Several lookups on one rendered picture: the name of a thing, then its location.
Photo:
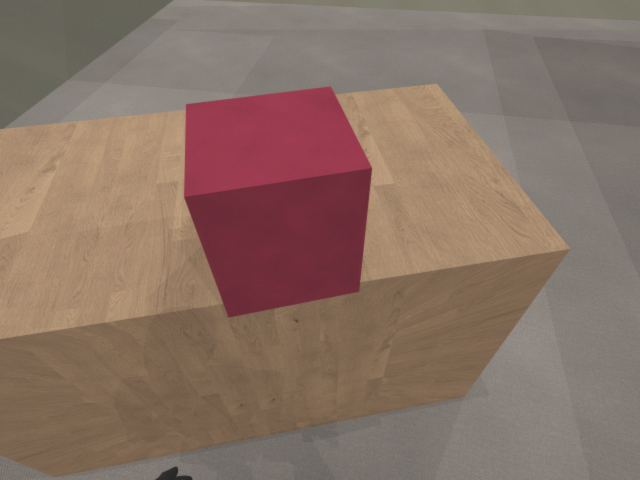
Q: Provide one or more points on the carton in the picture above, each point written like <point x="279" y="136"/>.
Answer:
<point x="277" y="186"/>

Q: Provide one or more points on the pedestal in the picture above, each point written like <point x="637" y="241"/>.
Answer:
<point x="115" y="344"/>

